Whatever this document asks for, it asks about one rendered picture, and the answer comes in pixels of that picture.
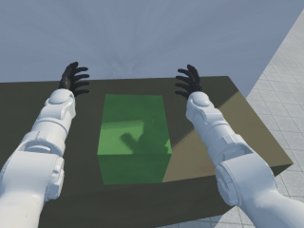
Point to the left robot upper arm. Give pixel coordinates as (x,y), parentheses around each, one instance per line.
(30,180)

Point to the pedestal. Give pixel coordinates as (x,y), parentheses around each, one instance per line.
(189,189)

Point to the robot right hand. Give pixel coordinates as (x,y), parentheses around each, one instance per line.
(194,81)

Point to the right robot forearm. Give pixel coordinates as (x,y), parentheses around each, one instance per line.
(222,142)

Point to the robot left hand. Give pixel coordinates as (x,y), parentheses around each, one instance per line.
(68,79)

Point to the right robot upper arm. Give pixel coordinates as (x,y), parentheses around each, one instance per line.
(247,183)

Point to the left robot forearm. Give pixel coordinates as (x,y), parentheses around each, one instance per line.
(50,129)

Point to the carton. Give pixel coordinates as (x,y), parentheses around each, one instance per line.
(134,144)

